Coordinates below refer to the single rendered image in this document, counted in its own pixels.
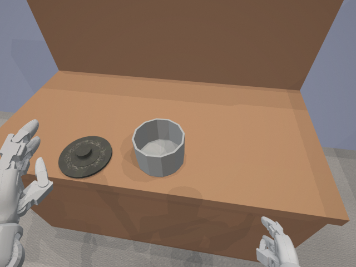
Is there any right robot hand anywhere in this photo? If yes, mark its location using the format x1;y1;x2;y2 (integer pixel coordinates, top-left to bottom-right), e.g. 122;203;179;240
256;216;299;267

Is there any pot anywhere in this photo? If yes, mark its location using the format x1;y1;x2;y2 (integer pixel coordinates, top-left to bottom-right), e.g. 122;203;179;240
132;118;185;177

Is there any knob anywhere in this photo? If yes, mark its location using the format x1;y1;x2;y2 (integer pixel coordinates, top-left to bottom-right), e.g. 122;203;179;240
76;145;92;159

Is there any table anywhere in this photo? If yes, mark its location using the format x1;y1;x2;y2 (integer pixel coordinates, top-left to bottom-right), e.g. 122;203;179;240
0;0;350;263

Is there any robot left forearm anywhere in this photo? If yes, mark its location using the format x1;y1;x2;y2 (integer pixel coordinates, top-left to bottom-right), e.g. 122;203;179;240
0;223;25;267

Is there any lid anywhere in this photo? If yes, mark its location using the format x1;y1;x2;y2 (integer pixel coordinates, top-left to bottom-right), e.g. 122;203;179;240
58;136;112;179

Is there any left robot hand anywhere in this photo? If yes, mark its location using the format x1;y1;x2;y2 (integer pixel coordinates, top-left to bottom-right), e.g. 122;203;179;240
0;119;53;224

